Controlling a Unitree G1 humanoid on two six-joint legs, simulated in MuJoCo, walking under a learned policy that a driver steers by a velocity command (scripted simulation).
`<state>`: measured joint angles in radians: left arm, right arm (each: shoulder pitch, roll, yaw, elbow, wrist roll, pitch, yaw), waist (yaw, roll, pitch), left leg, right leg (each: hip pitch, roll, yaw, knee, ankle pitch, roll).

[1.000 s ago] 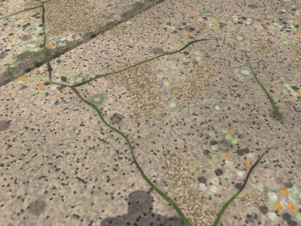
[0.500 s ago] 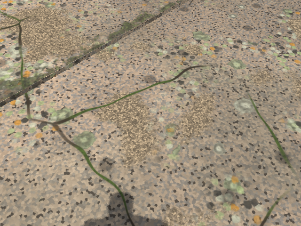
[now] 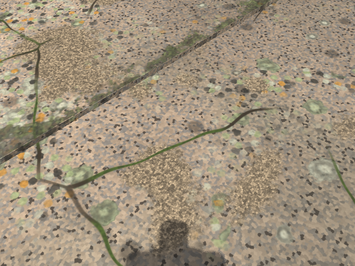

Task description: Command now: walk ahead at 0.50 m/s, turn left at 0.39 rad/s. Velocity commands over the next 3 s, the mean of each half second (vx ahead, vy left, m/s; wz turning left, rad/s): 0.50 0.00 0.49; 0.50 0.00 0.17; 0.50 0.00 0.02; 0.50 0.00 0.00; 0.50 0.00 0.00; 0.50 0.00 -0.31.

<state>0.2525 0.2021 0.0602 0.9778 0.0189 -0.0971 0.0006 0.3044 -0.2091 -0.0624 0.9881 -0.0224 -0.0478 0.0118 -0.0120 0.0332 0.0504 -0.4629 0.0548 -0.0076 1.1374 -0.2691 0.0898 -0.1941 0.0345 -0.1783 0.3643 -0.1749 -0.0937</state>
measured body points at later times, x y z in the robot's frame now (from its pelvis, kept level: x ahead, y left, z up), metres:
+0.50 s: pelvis +0.26 +0.06 -0.01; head +0.28 +0.07 +0.43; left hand +0.24 +0.32 -0.15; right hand +0.42 -0.17 -0.15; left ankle +0.28 +0.10 -0.74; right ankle +0.18 -0.09 -0.64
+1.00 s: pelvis +0.54 +0.11 -0.02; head +0.57 +0.12 +0.43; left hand +0.61 +0.39 -0.13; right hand +0.58 -0.15 -0.16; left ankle +0.32 +0.12 -0.67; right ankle +0.65 +0.07 -0.74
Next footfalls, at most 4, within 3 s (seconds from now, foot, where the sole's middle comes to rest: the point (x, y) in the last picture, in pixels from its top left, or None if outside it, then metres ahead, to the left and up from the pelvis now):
0.38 left None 0.32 0.11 -0.78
0.94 right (169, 215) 0.69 0.08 -0.78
1.48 left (106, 173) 0.89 0.36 -0.78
2.02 right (130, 117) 1.23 0.28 -0.78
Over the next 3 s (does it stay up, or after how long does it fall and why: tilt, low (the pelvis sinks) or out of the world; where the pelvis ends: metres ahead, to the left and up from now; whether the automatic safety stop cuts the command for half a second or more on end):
stays up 1.52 0.49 0.03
